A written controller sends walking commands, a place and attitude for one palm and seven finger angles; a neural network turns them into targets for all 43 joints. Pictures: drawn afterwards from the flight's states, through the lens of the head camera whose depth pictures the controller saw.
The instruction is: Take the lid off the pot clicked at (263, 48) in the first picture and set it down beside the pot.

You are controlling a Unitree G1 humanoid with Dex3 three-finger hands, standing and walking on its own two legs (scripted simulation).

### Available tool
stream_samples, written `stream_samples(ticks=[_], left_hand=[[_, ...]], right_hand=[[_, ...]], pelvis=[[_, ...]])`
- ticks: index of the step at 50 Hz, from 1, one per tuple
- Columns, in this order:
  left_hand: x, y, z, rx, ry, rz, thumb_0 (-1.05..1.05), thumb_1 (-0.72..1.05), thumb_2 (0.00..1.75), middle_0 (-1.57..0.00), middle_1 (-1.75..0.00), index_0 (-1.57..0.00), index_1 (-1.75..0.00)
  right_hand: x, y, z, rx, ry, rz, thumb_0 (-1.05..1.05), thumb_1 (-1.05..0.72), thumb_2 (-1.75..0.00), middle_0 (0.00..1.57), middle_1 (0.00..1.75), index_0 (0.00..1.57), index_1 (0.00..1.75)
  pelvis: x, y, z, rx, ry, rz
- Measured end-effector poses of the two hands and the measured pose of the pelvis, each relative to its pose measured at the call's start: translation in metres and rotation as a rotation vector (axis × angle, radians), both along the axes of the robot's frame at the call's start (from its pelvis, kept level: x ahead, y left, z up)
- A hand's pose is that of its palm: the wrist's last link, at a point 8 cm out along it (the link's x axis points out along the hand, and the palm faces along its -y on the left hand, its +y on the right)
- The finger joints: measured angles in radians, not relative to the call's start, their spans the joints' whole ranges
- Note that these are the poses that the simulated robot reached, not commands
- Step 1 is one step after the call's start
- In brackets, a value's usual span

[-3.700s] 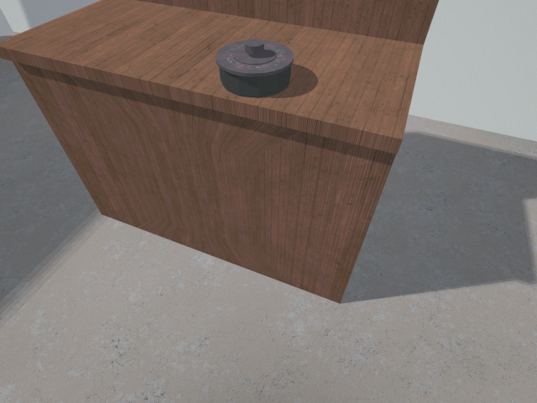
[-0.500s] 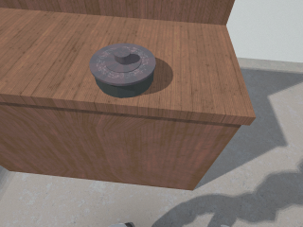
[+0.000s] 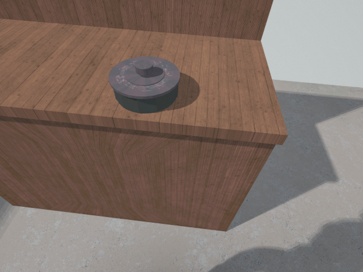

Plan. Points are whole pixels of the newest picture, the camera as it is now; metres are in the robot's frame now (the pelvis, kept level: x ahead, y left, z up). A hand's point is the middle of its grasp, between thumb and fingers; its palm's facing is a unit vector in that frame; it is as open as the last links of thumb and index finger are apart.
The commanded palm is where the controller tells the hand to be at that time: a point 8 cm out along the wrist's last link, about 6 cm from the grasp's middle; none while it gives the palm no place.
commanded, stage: come to a stop and stand still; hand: left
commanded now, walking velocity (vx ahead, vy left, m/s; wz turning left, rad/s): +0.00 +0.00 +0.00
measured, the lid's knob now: (144, 67) +0.57 +0.14 +0.15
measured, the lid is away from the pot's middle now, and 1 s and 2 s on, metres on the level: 0.00 0.00 0.00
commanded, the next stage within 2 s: look again from close up in 0.30 s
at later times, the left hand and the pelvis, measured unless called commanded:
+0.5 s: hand out of the picture -0.02 +0.17 -0.18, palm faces +0.01 -0.98 -0.19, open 7.4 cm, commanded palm none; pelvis +0.00 +0.00 +0.00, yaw +0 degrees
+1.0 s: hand out of the picture +0.05 +0.21 -0.17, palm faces +0.00 -0.97 -0.24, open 7.4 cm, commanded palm none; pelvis +0.00 +0.02 -0.01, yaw -1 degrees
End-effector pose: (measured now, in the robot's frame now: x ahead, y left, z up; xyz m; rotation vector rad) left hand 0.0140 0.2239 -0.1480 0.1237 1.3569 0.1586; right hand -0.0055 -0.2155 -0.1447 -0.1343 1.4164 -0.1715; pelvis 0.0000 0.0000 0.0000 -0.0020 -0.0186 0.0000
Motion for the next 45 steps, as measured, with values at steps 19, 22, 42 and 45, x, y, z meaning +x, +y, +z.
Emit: stream_samples(ticks=[19,22,42,45], left_hand=[[-0.047,-0.010,0.005,-0.001,0.099,0.019,0.01,0.90,0.90,-0.20,-0.30,-0.20,-0.29],[-0.044,-0.011,0.003,-0.003,0.090,-0.007,0.01,0.90,0.90,-0.20,-0.30,-0.20,-0.29],[0.034,0.025,0.007,0.070,-0.116,-0.055,0.01,0.90,0.90,-0.20,-0.30,-0.20,-0.29],[0.035,0.028,0.008,0.071,-0.119,-0.064,0.01,0.90,0.90,-0.20,-0.30,-0.20,-0.29]], right_hand=[[-0.016,0.005,-0.005,0.036,0.020,-0.001,0.00,-0.91,-0.90,0.19,0.29,0.20,0.30],[-0.016,0.005,-0.006,0.042,0.020,0.003,0.00,-0.91,-0.90,0.19,0.29,0.20,0.30],[0.042,0.003,-0.011,-0.007,-0.165,0.005,0.01,-0.93,-0.90,0.19,0.29,0.20,0.30],[0.044,0.004,-0.009,-0.007,-0.175,0.008,0.00,-0.92,-0.90,0.19,0.29,0.20,0.30]], pelvis=[[-0.006,-0.001,0.002,0.006,0.005,-0.001],[-0.006,-0.002,0.000,0.007,0.006,0.002],[0.004,0.017,-0.011,0.001,-0.004,-0.017],[0.001,0.019,-0.010,0.002,-0.005,-0.020]])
